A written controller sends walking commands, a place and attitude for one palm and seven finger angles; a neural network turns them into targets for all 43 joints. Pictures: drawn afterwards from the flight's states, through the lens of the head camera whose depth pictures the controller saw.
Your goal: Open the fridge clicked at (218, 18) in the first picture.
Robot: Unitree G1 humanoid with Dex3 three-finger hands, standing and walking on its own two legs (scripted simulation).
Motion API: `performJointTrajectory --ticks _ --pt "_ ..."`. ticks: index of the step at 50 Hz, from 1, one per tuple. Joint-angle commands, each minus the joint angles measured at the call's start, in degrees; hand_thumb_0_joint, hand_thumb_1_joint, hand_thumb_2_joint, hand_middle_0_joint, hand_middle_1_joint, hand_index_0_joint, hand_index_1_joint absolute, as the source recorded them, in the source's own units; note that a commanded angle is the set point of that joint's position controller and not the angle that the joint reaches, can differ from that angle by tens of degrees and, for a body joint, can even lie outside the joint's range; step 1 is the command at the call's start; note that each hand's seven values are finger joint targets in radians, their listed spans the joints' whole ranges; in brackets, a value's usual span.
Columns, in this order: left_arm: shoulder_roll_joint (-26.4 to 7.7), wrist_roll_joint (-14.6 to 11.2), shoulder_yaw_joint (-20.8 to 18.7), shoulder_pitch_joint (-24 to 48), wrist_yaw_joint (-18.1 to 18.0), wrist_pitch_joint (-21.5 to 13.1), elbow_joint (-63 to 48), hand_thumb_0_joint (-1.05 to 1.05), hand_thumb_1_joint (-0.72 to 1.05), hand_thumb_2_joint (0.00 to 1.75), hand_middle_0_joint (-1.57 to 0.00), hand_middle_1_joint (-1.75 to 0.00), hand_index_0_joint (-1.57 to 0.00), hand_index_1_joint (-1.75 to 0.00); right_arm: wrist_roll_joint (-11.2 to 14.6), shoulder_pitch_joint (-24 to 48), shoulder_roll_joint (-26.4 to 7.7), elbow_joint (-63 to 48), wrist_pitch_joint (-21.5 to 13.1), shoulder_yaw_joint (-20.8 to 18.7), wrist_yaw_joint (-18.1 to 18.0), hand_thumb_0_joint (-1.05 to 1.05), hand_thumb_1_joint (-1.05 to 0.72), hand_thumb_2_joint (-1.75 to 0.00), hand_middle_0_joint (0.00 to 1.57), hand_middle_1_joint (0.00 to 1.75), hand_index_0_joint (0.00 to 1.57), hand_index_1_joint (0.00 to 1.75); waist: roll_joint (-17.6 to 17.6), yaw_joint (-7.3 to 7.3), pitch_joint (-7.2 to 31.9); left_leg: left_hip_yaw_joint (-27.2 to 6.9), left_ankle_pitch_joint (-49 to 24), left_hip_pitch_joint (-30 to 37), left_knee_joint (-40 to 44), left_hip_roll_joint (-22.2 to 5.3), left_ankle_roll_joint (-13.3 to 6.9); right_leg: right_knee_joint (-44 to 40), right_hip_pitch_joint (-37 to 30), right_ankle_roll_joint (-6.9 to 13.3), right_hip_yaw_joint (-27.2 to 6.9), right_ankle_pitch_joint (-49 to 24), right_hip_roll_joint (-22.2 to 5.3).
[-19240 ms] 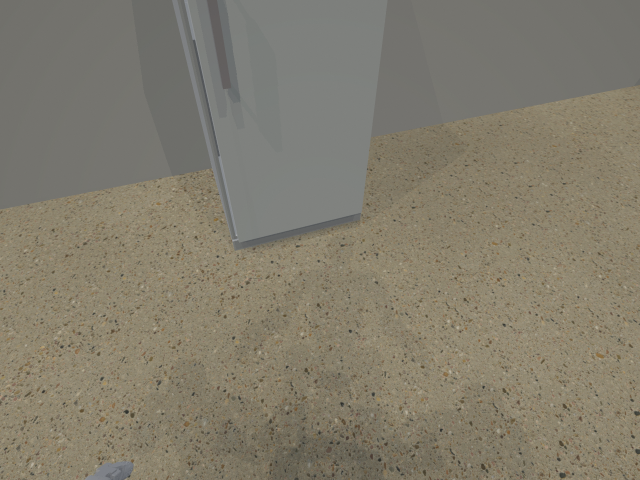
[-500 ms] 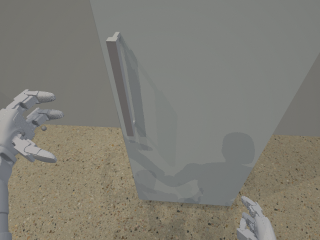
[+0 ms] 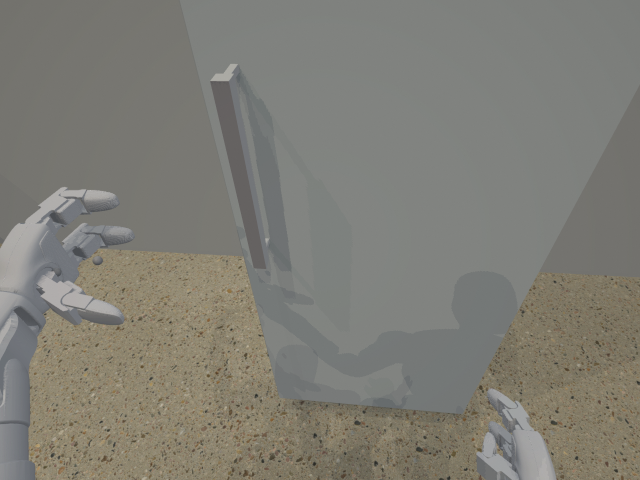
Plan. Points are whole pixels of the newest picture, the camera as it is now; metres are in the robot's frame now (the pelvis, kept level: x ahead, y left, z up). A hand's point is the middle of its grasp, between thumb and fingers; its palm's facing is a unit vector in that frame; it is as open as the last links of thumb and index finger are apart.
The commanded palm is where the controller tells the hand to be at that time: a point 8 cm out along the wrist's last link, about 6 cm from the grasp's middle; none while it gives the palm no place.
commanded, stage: move the hooked fingers beside the handle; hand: left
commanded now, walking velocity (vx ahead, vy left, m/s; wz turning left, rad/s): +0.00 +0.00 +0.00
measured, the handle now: (249, 180) +0.48 +0.16 +0.15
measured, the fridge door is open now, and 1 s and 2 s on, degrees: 0 0 0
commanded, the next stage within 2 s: none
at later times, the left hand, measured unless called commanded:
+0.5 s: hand (143, 231) +0.34 +0.25 +0.17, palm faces +0.06 -1.00 -0.05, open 14.0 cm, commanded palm +0.31 +0.30 +0.18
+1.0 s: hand (168, 208) +0.39 +0.24 +0.17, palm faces +0.05 -1.00 -0.03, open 14.0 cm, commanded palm +0.36 +0.29 +0.17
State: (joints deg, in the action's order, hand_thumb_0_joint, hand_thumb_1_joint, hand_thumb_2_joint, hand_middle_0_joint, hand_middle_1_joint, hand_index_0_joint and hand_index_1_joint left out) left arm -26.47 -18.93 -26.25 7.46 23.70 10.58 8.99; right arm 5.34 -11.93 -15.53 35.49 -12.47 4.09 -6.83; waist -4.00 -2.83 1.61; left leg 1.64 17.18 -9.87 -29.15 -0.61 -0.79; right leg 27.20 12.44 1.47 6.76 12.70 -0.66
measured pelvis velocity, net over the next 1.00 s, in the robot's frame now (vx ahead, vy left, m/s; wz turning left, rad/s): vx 0.01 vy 0.01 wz -0.02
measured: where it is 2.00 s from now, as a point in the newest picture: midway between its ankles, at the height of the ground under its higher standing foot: outside the picture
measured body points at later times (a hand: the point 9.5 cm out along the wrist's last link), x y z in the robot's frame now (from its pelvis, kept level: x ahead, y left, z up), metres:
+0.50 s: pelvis +0.00 +0.01 +0.00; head +0.00 -0.01 +0.45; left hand +0.33 +0.31 +0.18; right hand +0.17 -0.23 -0.08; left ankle -0.01 +0.11 -0.74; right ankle +0.02 -0.10 -0.74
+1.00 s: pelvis +0.01 +0.01 +0.00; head +0.01 +0.00 +0.45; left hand +0.38 +0.29 +0.17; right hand +0.17 -0.23 -0.09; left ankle -0.01 +0.11 -0.74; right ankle +0.02 -0.10 -0.74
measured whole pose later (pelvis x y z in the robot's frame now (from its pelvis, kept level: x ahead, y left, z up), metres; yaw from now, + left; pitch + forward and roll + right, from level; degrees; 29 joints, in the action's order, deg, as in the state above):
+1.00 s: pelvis +0.01 +0.01 +0.00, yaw -1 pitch +1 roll +0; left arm -23.9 -13.9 -19.9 24.3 16.6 8.5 23.9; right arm 4.9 -14.0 -15.0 36.2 -8.2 3.5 -6.4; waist -2.5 -0.3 1.9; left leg 3.0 17.2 -11.5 -27.5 0.1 -1.6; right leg 26.6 15.0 0.7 5.2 12.7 -1.2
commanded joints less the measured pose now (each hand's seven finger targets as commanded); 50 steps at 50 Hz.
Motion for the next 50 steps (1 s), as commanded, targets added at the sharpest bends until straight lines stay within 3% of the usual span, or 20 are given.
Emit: performJointTrajectory --ticks 1,2,3,5,7,8,11,15,18,20,24,27,28,32,34,36,40,41,48,50 --pt "-15.57 -0.52 -2.78 25.3 -1.1 -4.71 -9.11 0.0 -0.5 0.3 -0.3 -1.2 -0.3 -1.2 0.33 7.03 -6.26 -8.34 -3.73 -2.46 -0.87 0.0 -0.9 -0.9 0.2 0.3 0.2 0.3 -0.98 2.04 6.65 -2.89 -5.91 -0.59 4.91 0.36 -0.87 -5.28 -1.26 -0.97 -4.55 -1.53 -0.55" --pt "-15.21 -0.2 -1.98 26.69 -1.44 -4.88 -8.56 0.0 -0.5 0.3 -0.3 -1.2 -0.3 -1.2 0.34 6.96 -6.26 -8.26 -3.9 -2.35 -1.04 0.0 -0.9 -0.9 0.2 0.3 0.2 0.3 -1.62 2.22 6.6 -3.06 -5.14 -0.57 5.1 0.42 -0.79 -5.24 -0.8 -0.93 -4.41 -0.69 -0.61" --pt "-16.24 0.06 -2.64 26.54 -1.81 -5.02 -7.61 0.0 -0.5 0.3 -0.3 -1.2 -0.3 -1.2 0.16 6.66 -6.27 -7.89 -3.69 -2.52 -1.05 0.0 -0.9 -0.9 0.2 0.3 0.2 0.3 0.13 1.87 6.91 -3.09 -5.94 -0.84 5.04 0.16 -0.83 -5.54 -2.04 -0.81 -4.78 -1.26 -0.75" --pt "-16.06 0.69 -2.04 28.62 -1.94 -5.44 -8.49 0.0 -0.5 0.3 -0.3 -1.2 -0.3 -1.2 0.14 6.95 -6.18 -8.41 -3.76 -2.51 -1.04 0.0 -0.9 -0.9 0.2 0.3 0.2 0.3 -1.87 1.79 10.16 -2.93 -7.44 0.01 4.94 0.45 -0.91 -4.75 -3.48 -0.73 -4.87 -3.11 -0.98" --pt "-16.21 1.07 -2.27 28.19 -2.12 -5.82 -7.08 0.0 -0.5 0.3 -0.3 -1.2 -0.3 -1.2 0.04 6.61 -6.22 -8.53 -3.79 -2.37 -0.99 0.0 -0.9 -0.9 0.2 0.3 0.2 0.3 -1.22 1.44 11.42 -3.15 -9.0 0.08 5.08 0.46 -0.77 -3.83 -4.28 -0.53 -4.19 -5.1 -0.87" --pt "-17.14 1.23 -2.83 27.62 -2.21 -5.93 -6.68 0.0 -0.5 0.3 -0.3 -1.2 -0.3 -1.2 0.0 6.31 -6.15 -8.41 -3.49 -2.43 -0.8 0.0 -0.9 -0.9 0.2 0.3 0.2 0.3 -0.92 0.95 11.43 -2.97 -9.9 0.0 5.06 0.19 -0.73 -4.13 -5.21 -0.42 -4.38 -5.87 -0.85" --pt "-14.92 1.0 -1.57 28.1 -2.15 -6.05 -4.82 0.0 -0.5 0.3 -0.3 -1.2 -0.3 -1.2 0.03 6.01 -6.23 -8.42 -3.59 -2.4 -0.64 0.0 -0.9 -0.9 0.2 0.3 0.2 0.3 -1.17 1.23 11.41 -2.98 -10.75 0.09 5.29 0.27 -0.55 -3.3 -4.44 -0.31 -3.77 -7.67 -0.74" --pt "-13.59 0.76 -1.74 24.82 -2.78 -5.18 -4.16 0.0 -0.5 0.3 -0.3 -1.2 -0.3 -1.2 -0.08 5.79 -6.27 -9.12 -3.28 -2.62 -0.01 0.0 -0.9 -0.9 0.2 0.3 0.2 0.3 1.13 0.21 11.84 -2.81 -13.04 -0.41 5.34 0.16 -0.56 -2.63 -5.17 -0.23 -3.66 -10.5 -0.7" --pt "-15.28 1.35 -2.92 24.64 -3.65 -4.29 -2.77 0.0 -0.5 0.3 -0.3 -1.2 -0.3 -1.2 -0.1 5.11 -6.64 -8.73 -2.45 -2.86 0.27 0.0 -0.9 -0.9 0.2 0.3 0.2 0.3 3.34 0.16 10.26 -2.47 -12.59 -1.64 5.35 -0.16 -0.59 -3.15 -4.8 -0.35 -3.76 -9.9 -0.62" --pt "-13.11 1.78 -0.35 29.23 -4.2 -4.59 -5.01 0.0 -0.5 0.3 -0.3 -1.2 -0.3 -1.2 0.11 5.44 -6.43 -9.08 -2.38 -2.82 0.21 0.0 -0.9 -0.9 0.2 0.3 0.2 0.3 1.19 1.21 10.31 -2.62 -12.08 -0.53 5.68 -0.12 -0.48 -2.93 -3.23 -0.34 -3.59 -9.12 -0.59" --pt "-12.95 2.22 -0.21 31.45 -5.48 -6.49 -10.04 0.0 -0.5 0.3 -0.3 -1.2 -0.3 -1.2 -0.3 5.16 -5.82 -9.19 -2.6 -2.89 0.07 0.0 -0.9 -0.9 0.2 0.3 0.2 0.3 -2.16 1.15 14.11 -2.7 -15.7 2.84 5.27 -0.16 -0.28 -2.43 -4.4 0.05 -3.82 -11.93 -0.48" --pt "-10.98 2.13 1.33 32.14 -5.87 -7.03 -7.79 0.0 -0.5 0.3 -0.3 -1.2 -0.3 -1.2 -0.24 4.43 -5.82 -8.18 -2.52 -2.83 -0.29 0.0 -0.9 -0.9 0.2 0.3 0.2 0.3 -0.22 1.96 12.91 -2.95 -14.69 2.83 5.52 -0.32 -0.12 -2.61 -3.2 -0.12 -3.47 -11.09 -0.3" --pt "-11.54 2.26 1.06 31.39 -5.84 -6.58 -5.24 0.0 -0.5 0.3 -0.3 -1.2 -0.3 -1.2 -0.31 3.71 -6.21 -7.53 -2.19 -2.96 -0.36 0.0 -0.9 -0.9 0.2 0.3 0.2 0.3 2.46 1.95 11.43 -2.88 -14.17 1.83 5.58 -0.53 -0.37 -3.16 -3.29 -0.15 -3.49 -10.86 -0.16" --pt "-11.55 3.11 2.02 33.71 -5.95 -4.26 -0.9 0.0 -0.5 0.3 -0.3 -1.2 -0.3 -1.2 0.05 3.72 -6.58 -7.32 -1.19 -2.93 -0.64 0.0 -0.9 -0.9 0.2 0.3 0.2 0.3 -0.1 2.37 10.05 -2.8 -11.81 0.34 5.97 -0.13 -0.23 -3.27 -1.96 -0.13 -3.59 -8.95 -0.58" --pt "-10.26 3.41 3.68 35.92 -6.11 -4.22 -2.37 0.0 -0.5 0.3 -0.3 -1.2 -0.3 -1.2 -0.03 3.91 -6.28 -7.88 -1.0 -3.01 -0.46 0.0 -0.9 -0.9 0.2 0.3 0.2 0.3 -0.53 2.48 12.13 -2.92 -13.89 1.98 5.6 -0.21 -0.34 -3.08 -2.54 0.06 -3.81 -10.59 -0.59" --pt "-12.28 3.46 1.66 34.97 -6.47 -4.77 -2.31 0.0 -0.5 0.3 -0.3 -1.2 -0.3 -1.2 -0.17 3.49 -6.23 -8.0 -0.67 -3.08 -0.3 0.0 -0.9 -0.9 0.2 0.3 0.2 0.3 0.04 1.97 13.69 -2.99 -16.35 2.14 5.15 -0.27 -0.17 -2.52 -3.81 0.19 -3.7 -12.8 -0.52" --pt "-12.95 3.03 0.57 36.27 -6.67 -6.74 -2.25 0.0 -0.5 0.3 -0.3 -1.2 -0.3 -1.2 -0.34 3.16 -6.15 -7.97 -0.23 -3.19 -0.06 0.0 -0.9 -0.9 0.2 0.3 0.2 0.3 1.93 1.74 15.89 -2.62 -18.62 2.2 4.82 -0.37 -0.22 -1.99 -5.91 0.07 -3.86 -15.79 -0.45" --pt "-11.09 3.1 2.55 38.02 -6.6 -7.09 -2.82 0.0 -0.5 0.3 -0.3 -1.2 -0.3 -1.2 -0.35 3.24 -6.03 -7.87 -0.24 -3.02 -0.03 0.0 -0.9 -0.9 0.2 0.3 0.2 0.3 -0.21 2.24 15.63 -2.63 -19.46 2.99 4.78 -0.3 -0.08 -1.92 -5.12 0.22 -3.86 -16.33 -0.54" --pt "-12.51 4.37 2.06 37.24 -7.28 -5.11 4.11 0.0 -0.5 0.3 -0.3 -1.2 -0.3 -1.2 -0.27 1.99 -6.8 -7.38 1.51 -3.45 0.11 0.0 -0.9 -0.9 0.2 0.3 0.2 0.3 2.38 2.22 12.96 -2.38 -17.76 0.49 4.92 -0.51 -0.42 -2.47 -4.14 0.2 -3.95 -15.32 -0.63" --pt "-13.37 4.37 1.71 40.2 -7.23 -5.81 3.58 0.0 -0.5 0.3 -0.3 -1.2 -0.3 -1.2 -0.24 1.73 -6.69 -7.42 1.71 -3.51 0.01 0.0 -0.9 -0.9 0.2 0.3 0.2 0.3 0.81 2.61 13.92 -2.43 -17.62 1.01 4.9 -0.43 -0.41 -2.47 -4.21 0.25 -4.18 -15.18 -0.64"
